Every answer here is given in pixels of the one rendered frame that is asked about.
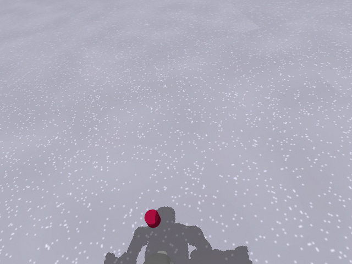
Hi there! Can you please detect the tin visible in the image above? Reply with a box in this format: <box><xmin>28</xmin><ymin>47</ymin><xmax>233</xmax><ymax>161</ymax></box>
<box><xmin>145</xmin><ymin>210</ymin><xmax>161</xmax><ymax>228</ymax></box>

